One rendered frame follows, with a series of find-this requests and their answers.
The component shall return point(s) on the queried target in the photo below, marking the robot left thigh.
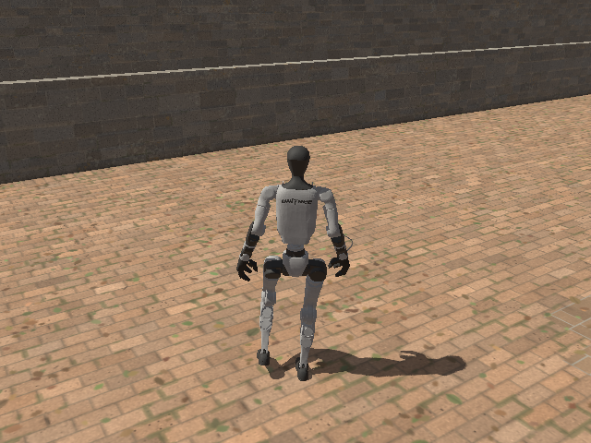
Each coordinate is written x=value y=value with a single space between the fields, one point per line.
x=272 y=269

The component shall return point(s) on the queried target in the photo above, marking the robot right forearm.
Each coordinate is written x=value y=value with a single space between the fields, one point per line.
x=339 y=245

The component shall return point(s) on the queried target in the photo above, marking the humanoid robot torso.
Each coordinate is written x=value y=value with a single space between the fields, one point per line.
x=296 y=214

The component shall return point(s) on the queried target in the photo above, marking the robot left hand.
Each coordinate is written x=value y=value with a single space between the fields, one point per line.
x=242 y=266

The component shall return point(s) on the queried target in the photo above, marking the robot right upper arm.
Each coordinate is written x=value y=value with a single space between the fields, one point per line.
x=325 y=195

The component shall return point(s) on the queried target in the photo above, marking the robot left forearm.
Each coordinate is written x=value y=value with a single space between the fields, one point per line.
x=249 y=245

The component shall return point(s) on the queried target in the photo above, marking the robot left upper arm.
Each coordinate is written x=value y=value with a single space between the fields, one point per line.
x=268 y=193

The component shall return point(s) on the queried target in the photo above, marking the robot right hand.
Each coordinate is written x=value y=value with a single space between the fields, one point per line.
x=336 y=262

